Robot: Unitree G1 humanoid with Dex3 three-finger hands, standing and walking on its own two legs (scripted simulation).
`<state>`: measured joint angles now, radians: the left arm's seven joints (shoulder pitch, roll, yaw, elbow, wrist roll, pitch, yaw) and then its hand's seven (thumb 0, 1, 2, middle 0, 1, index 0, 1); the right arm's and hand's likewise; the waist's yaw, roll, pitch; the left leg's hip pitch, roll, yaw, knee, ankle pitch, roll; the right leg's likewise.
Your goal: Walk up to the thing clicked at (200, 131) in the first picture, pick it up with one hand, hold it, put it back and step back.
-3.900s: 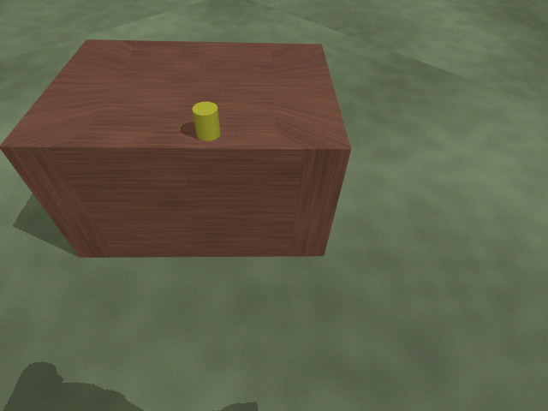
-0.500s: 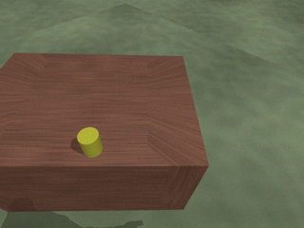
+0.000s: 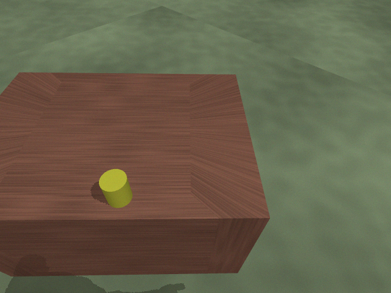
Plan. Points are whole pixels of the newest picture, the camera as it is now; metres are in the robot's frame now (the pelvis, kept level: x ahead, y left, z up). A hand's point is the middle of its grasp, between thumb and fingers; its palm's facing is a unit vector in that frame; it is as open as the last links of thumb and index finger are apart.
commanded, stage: walk up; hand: left
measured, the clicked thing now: (116, 188) +0.44 +0.22 -0.14
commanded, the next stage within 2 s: stand in 0.10 s
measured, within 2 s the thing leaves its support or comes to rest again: neither
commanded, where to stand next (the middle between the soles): +0.05 +0.00 m, yaw +0 degrees
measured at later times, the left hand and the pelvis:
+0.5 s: hand out of the picture +0.08 +0.24 -0.16, palm faces -0.04 -0.95 -0.32, open 7.4 cm; pelvis +0.02 +0.00 +0.00, yaw +0 degrees
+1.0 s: hand out of the picture +0.11 +0.24 -0.16, palm faces -0.03 -0.94 -0.33, open 7.4 cm; pelvis +0.03 -0.01 +0.00, yaw +0 degrees
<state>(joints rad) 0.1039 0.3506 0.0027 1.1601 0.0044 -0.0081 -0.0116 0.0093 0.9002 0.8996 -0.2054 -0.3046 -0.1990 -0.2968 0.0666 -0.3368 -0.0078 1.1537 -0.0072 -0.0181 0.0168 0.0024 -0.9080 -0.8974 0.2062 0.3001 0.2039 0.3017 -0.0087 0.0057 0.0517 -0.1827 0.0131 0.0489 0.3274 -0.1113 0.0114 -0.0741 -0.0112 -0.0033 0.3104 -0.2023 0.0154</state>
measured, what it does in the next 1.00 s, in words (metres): stands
